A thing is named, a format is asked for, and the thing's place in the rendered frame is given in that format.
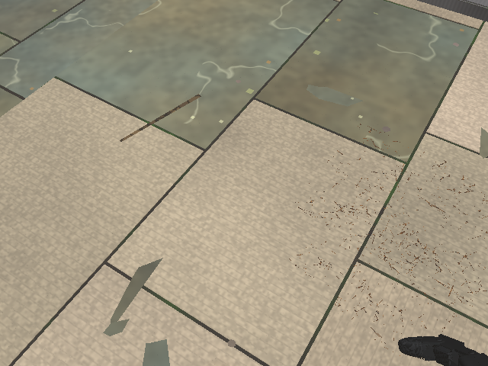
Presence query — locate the right robot hand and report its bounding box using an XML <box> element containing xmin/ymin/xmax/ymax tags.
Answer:
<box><xmin>398</xmin><ymin>334</ymin><xmax>488</xmax><ymax>366</ymax></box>

